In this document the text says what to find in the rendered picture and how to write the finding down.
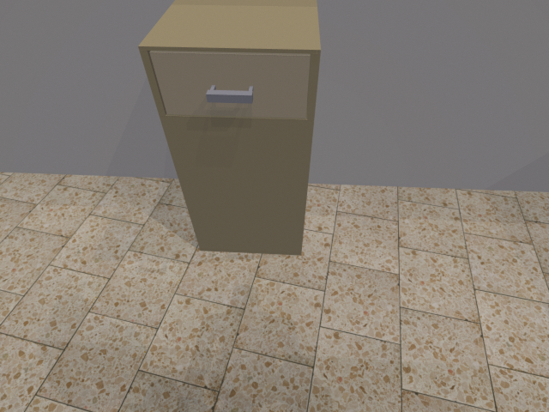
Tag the cabinet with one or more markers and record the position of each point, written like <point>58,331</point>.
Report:
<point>244,179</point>

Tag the handle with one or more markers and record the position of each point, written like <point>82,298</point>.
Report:
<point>229,96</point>

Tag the drawer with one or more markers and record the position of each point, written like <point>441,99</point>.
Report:
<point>279,80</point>

